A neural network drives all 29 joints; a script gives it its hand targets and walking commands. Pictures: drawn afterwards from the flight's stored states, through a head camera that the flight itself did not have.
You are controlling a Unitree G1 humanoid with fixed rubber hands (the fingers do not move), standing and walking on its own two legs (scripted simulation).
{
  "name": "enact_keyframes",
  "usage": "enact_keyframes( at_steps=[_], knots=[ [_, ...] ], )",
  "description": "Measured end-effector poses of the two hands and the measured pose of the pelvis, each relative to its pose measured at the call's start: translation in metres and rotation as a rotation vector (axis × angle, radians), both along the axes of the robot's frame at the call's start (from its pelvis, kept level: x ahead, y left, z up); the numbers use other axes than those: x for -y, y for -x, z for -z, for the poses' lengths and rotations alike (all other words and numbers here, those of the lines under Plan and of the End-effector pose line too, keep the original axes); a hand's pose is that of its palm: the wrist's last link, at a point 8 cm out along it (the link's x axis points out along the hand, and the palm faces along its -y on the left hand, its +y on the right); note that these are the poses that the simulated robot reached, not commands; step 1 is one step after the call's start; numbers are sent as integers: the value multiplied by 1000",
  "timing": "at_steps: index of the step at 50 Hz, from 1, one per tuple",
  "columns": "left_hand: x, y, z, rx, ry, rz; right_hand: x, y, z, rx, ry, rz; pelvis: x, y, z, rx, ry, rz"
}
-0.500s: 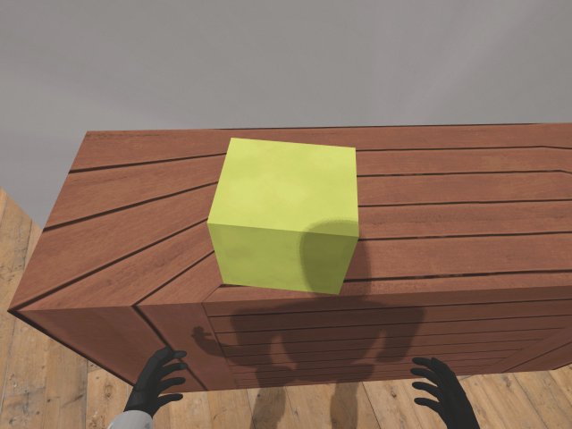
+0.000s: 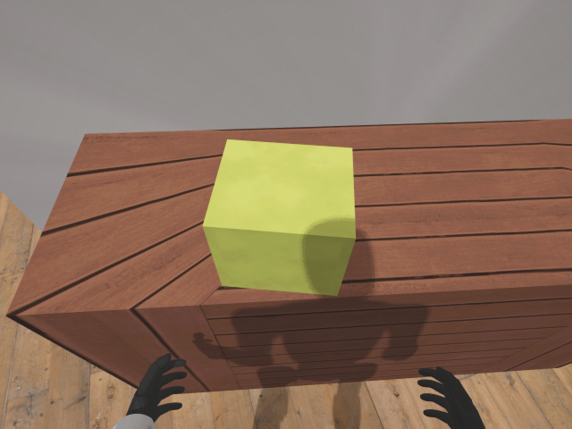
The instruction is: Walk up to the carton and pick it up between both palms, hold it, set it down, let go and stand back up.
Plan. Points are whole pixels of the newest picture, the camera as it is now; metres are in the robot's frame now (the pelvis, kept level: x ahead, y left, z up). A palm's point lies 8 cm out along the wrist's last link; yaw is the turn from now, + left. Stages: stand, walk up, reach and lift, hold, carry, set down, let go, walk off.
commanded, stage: let go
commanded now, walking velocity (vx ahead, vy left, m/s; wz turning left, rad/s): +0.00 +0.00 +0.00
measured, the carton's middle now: (284, 220) +0.41 +0.04 +0.03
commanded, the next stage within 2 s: stand in 0.02 s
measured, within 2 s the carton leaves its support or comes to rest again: neither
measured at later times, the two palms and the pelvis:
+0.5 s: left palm out of the picture +0.06 +0.27 -0.13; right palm out of the picture +0.09 -0.28 -0.10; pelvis +0.00 +0.01 -0.01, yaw +0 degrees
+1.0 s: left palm out of the picture +0.02 +0.28 -0.14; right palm out of the picture +0.05 -0.28 -0.11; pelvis -0.02 +0.01 -0.01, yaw +0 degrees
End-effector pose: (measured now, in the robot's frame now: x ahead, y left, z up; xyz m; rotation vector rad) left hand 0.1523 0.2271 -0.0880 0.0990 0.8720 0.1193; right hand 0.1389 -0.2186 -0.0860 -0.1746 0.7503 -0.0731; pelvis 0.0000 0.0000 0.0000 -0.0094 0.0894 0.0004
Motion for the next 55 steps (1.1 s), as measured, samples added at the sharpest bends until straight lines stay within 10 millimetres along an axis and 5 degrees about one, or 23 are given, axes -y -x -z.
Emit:
enact_keyframes(
  at_steps=[7,19,26,55],
  knots=[
    [-7,6,7,17,-11,-15,12,9,9,-110,79,-39,-2,-1,3,21,2,0],
    [-33,65,39,-171,-43,-51,54,42,12,-273,209,-1,-10,1,6,52,12,1],
    [-44,90,47,-256,-62,-64,57,52,17,-315,201,27,-11,1,6,52,13,2],
    [-49,136,48,-322,-79,-88,62,96,28,-370,173,67,-9,24,6,85,10,1]
  ],
)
